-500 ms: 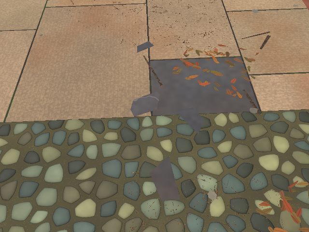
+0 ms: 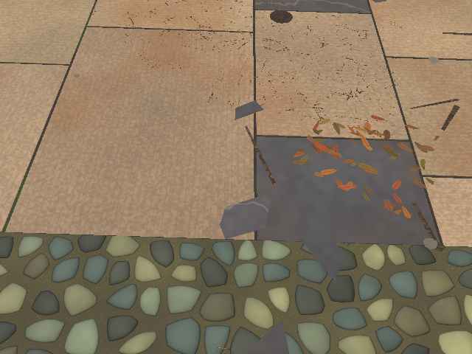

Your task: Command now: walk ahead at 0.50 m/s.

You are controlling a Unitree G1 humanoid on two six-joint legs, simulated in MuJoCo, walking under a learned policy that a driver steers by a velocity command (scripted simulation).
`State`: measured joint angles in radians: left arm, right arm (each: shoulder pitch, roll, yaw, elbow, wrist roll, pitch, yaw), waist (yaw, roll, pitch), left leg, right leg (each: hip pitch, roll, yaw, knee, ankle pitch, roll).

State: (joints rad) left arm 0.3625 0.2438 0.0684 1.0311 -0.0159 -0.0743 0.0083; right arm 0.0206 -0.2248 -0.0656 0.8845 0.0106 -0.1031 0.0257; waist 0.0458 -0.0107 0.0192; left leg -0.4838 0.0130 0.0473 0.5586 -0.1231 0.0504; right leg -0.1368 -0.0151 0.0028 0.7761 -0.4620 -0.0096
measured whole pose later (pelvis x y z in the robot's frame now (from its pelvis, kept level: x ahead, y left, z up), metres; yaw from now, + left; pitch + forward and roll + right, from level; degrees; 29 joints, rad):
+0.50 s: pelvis +0.19 -0.01 +0.01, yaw +1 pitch +2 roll +1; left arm 0.07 0.20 0.05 0.95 0.02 -0.05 0.01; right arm 0.22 -0.23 -0.04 1.03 0.00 -0.05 -0.02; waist -0.04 0.01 0.01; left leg -0.19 -0.02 0.03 0.59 -0.41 0.01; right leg -0.42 -0.01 -0.02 0.50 -0.11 -0.03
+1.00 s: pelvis +0.27 -0.03 +0.00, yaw +1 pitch +0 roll -1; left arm 0.16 0.23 0.08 1.02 -0.03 -0.09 -0.02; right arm 0.38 -0.22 -0.06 1.11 0.02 -0.07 -0.02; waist -0.01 0.04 0.01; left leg -0.12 0.05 -0.01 0.71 -0.47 -0.01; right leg -0.32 0.03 -0.09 0.64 -0.32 -0.07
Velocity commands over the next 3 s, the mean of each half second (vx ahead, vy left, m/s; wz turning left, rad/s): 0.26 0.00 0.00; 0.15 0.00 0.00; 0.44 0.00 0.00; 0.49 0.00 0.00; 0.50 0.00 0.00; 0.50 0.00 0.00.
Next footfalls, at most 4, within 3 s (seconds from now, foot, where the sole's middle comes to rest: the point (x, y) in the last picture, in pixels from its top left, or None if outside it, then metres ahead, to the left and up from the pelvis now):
0.42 right None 0.33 -0.12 -0.76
1.48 left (202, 287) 0.64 0.14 -0.76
2.06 right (280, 200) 0.97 -0.09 -0.76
2.60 left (214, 131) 1.28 0.16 -0.76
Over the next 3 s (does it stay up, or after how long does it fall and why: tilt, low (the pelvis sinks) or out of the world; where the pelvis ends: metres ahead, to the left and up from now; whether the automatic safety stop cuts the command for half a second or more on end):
stays up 1.31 0.07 0.02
